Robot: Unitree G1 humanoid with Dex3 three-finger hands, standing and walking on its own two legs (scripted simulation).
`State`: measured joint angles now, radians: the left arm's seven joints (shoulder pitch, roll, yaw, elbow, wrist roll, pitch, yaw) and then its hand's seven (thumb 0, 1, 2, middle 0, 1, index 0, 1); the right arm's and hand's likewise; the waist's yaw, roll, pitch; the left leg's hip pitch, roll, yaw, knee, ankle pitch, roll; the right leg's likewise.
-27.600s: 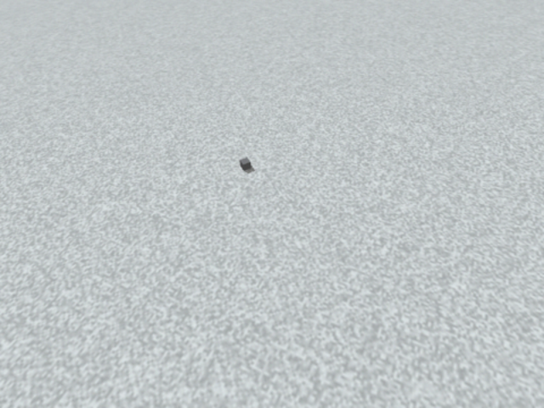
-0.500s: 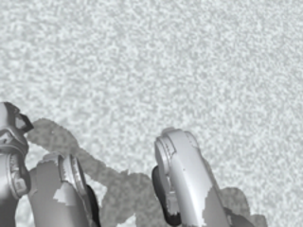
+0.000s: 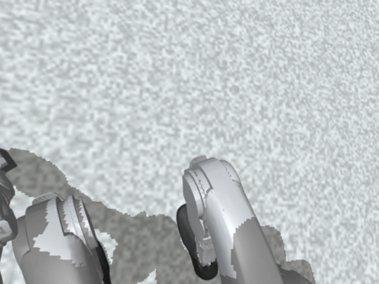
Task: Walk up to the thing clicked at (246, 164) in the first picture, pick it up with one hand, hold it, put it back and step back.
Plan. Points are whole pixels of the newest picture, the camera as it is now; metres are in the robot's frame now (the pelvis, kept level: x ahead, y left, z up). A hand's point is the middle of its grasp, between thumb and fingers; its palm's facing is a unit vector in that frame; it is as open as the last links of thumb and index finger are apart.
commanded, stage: rest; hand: left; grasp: from above
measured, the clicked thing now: out of the picture +0.40 +0.33 -0.28
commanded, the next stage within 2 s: open in 0.08 s
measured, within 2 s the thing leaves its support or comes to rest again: neither
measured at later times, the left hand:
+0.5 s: hand out of the picture +0.39 +0.33 -0.23, palm faces -0.31 -0.32 -0.90, open 8.8 cm
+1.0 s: hand out of the picture +0.39 +0.33 -0.23, palm faces -0.32 -0.31 -0.89, open 12.1 cm
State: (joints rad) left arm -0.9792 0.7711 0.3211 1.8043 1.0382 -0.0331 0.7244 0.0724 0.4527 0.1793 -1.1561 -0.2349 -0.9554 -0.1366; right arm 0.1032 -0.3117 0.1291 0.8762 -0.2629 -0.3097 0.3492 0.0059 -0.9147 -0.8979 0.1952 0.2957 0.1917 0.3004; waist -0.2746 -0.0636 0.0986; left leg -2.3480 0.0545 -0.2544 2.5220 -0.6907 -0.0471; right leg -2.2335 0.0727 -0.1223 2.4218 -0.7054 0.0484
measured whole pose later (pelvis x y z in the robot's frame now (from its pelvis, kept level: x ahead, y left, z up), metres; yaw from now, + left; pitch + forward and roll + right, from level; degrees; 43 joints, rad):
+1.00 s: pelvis -0.01 +0.00 +0.00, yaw -1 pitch +26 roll -12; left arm -0.98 0.82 0.27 1.82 1.00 -0.02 0.74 0.00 -0.19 0.70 -0.41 -0.68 -0.41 -0.68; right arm 0.10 -0.33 0.19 0.86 -0.26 -0.40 0.40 0.01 -0.90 -0.89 0.20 0.30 0.19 0.30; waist -0.30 -0.08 0.13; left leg -2.33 0.05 -0.28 2.53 -0.68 -0.04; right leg -2.20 0.08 -0.15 2.40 -0.69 0.06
